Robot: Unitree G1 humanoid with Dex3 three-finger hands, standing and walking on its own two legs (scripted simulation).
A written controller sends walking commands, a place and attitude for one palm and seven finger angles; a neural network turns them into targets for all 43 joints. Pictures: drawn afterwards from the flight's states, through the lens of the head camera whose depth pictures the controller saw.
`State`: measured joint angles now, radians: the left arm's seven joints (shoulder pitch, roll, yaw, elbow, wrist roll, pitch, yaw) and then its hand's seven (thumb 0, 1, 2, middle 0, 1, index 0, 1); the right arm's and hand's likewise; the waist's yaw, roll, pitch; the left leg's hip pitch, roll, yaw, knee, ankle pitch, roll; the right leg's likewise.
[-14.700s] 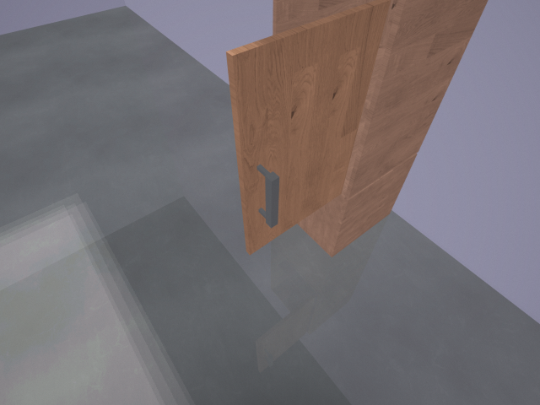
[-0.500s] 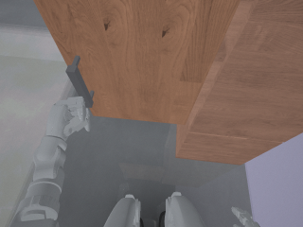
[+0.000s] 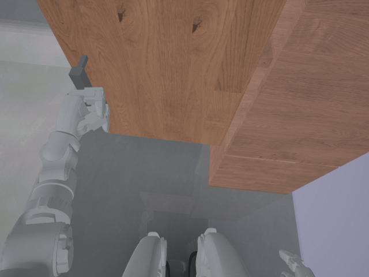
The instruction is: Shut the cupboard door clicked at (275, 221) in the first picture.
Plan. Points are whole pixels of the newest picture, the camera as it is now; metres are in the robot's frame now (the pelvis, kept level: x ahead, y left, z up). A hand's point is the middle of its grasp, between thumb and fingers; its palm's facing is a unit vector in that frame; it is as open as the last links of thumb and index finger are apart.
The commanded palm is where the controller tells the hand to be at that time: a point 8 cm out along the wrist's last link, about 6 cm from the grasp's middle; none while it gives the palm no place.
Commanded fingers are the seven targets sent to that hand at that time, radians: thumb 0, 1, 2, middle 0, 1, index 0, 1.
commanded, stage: push the door shut along its arc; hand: left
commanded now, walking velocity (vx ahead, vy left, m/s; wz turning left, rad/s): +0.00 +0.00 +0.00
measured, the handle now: (92, 91) +0.51 +0.21 +0.03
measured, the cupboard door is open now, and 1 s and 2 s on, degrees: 89 74 60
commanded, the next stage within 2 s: pull the fist back off the door in 1.54 s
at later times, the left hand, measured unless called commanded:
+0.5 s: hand (119, 98) +0.49 +0.15 +0.04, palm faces -0.29 -0.95 -0.06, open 3.1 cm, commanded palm +0.49 +0.19 +0.03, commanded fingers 0.00 0.90 0.90 -1.30 -1.50 -1.30 -1.50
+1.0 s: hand (138, 76) +0.55 +0.11 +0.05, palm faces -0.40 -0.92 -0.03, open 3.1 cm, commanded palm +0.56 +0.14 +0.03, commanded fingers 0.00 0.90 0.90 -1.30 -1.50 -1.30 -1.50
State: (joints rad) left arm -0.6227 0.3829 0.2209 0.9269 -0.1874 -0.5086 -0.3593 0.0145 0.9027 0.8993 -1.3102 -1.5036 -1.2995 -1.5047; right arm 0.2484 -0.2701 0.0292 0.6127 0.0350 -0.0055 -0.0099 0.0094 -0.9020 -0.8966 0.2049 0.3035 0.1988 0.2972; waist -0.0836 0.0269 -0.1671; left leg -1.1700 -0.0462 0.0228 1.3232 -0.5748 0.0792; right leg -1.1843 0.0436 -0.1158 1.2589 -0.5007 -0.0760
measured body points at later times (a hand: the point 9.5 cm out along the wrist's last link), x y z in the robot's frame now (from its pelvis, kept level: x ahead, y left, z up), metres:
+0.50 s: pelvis -0.01 +0.01 -0.01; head +0.14 +0.03 +0.41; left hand +0.50 +0.20 +0.04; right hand +0.03 -0.27 -0.12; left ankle +0.02 +0.07 -0.61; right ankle +0.05 -0.08 -0.61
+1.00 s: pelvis +0.00 +0.01 -0.02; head +0.18 +0.03 +0.39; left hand +0.56 +0.16 +0.05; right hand +0.00 -0.26 -0.12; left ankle +0.02 +0.07 -0.61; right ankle +0.05 -0.08 -0.61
